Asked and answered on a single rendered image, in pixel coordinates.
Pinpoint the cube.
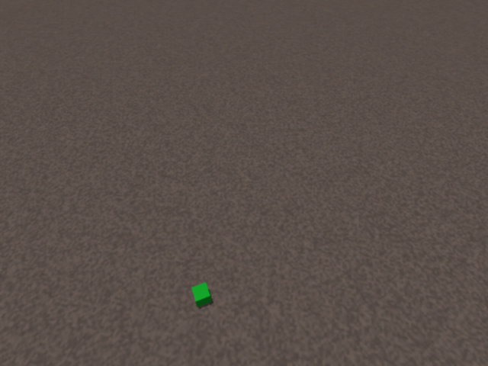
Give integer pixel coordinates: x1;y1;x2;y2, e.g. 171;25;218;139
191;282;211;307

